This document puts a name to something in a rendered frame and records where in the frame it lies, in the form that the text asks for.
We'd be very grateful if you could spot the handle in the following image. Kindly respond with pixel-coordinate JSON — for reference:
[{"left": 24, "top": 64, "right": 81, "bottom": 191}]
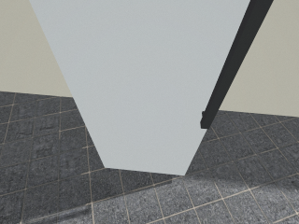
[{"left": 200, "top": 0, "right": 274, "bottom": 130}]

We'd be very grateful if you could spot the fridge door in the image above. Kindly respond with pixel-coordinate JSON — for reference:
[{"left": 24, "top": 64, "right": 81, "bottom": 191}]
[{"left": 29, "top": 0, "right": 250, "bottom": 175}]

